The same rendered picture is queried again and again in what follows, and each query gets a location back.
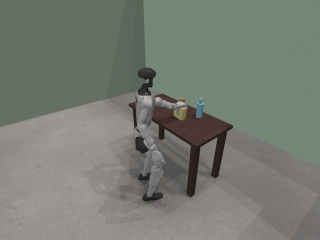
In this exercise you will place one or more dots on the robot left foot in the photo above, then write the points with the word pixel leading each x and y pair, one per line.
pixel 141 177

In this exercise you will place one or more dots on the humanoid robot head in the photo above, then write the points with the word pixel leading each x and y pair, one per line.
pixel 146 73

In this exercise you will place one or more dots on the robot left upper arm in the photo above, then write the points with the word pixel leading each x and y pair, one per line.
pixel 157 100

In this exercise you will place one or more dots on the right robot forearm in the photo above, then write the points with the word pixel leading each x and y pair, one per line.
pixel 147 138

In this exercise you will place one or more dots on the left robot forearm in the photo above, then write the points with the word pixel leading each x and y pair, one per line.
pixel 169 105

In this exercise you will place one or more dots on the robot right upper arm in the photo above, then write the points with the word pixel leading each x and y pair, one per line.
pixel 146 105

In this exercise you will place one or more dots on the robot right hand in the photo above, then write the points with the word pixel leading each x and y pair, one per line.
pixel 157 156

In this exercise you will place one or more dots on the sponge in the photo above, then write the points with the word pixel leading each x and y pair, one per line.
pixel 182 113

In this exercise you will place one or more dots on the robot left hand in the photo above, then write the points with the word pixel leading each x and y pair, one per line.
pixel 181 105

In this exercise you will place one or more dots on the table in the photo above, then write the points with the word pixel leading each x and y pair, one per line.
pixel 192 130

